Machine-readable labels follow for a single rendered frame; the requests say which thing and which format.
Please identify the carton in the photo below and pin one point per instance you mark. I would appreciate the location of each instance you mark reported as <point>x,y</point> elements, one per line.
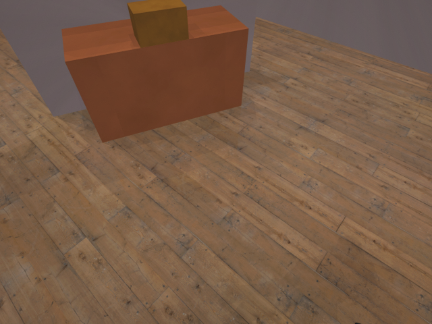
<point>157,22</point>

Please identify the pedestal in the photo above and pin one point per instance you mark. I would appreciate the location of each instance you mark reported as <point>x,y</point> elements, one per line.
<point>128,90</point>

